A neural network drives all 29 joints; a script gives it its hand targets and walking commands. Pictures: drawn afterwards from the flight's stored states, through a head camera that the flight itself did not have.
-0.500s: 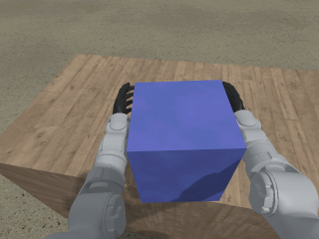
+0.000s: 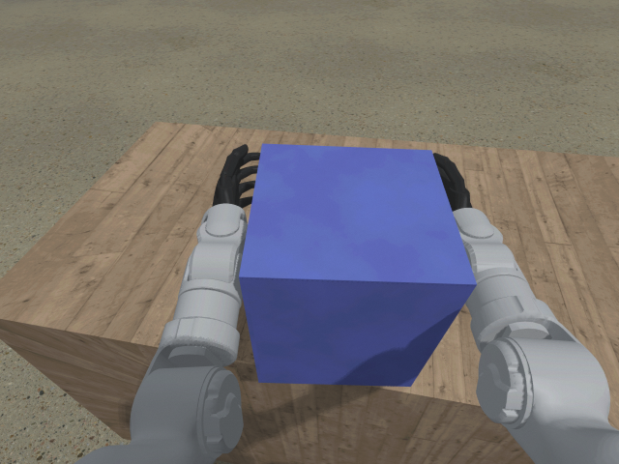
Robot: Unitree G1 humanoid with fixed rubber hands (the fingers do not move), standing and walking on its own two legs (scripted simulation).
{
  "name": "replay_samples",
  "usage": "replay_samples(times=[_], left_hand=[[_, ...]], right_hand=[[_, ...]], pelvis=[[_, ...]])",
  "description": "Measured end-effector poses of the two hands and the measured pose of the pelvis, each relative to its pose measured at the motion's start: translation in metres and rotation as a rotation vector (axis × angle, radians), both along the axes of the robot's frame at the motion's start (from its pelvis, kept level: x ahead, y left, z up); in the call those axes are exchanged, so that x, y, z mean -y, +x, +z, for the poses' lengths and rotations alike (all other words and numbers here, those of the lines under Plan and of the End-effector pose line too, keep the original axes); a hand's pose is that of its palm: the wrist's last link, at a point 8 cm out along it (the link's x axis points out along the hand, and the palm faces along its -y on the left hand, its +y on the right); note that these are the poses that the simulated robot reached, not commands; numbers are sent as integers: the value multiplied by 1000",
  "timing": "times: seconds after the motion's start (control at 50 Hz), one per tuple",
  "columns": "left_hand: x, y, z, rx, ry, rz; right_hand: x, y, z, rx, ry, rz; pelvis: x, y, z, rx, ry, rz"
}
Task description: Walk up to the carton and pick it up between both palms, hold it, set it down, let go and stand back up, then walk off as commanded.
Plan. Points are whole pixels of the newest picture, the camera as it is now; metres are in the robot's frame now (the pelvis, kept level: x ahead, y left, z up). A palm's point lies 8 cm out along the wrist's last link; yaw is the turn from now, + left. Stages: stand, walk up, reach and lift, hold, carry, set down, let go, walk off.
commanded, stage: reach and lift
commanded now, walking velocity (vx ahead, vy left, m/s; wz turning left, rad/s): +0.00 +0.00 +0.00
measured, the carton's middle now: (340, 272) +0.34 +0.03 +0.09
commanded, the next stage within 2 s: hold in 1.90 s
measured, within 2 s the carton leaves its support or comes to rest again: neither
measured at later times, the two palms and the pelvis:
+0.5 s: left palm (227, 187) +0.37 +0.17 +0.20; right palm (470, 204) +0.40 -0.12 +0.17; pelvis -0.01 +0.00 +0.00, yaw +0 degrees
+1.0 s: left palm (222, 168) +0.37 +0.17 +0.23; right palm (484, 184) +0.39 -0.12 +0.21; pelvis -0.01 +0.01 +0.00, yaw +1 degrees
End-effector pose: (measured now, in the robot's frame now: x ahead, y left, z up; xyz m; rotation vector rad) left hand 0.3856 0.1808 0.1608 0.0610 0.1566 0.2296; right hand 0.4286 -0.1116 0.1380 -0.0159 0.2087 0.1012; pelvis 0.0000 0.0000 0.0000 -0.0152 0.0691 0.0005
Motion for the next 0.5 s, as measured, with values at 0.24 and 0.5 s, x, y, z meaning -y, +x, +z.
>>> replay_samples(times=[0.24, 0.5], left_hand=[[3, -3, 30, 49, -11, -34], [9, -16, 43, 35, -25, -52]], right_hand=[[3, -10, 24, 23, 7, -53], [9, -27, 36, 7, 22, -76]], pelvis=[[-3, -2, 1, 40, -4, 5], [-1, -10, 0, 75, -2, 6]])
